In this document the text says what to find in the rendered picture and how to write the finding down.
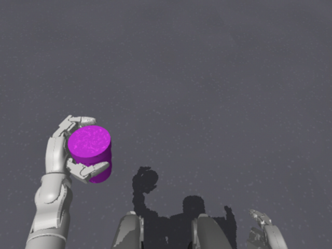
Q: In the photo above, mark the left robot hand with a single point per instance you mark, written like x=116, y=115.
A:
x=58, y=157

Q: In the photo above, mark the left robot arm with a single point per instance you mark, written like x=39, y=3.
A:
x=51, y=223

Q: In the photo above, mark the right robot hand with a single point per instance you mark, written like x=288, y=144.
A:
x=270, y=238

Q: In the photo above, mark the cup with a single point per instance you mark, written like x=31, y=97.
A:
x=90, y=145

